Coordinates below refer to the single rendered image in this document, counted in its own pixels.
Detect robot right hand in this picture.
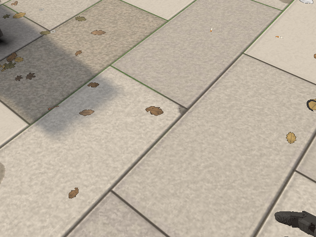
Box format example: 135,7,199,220
275,210,316,237

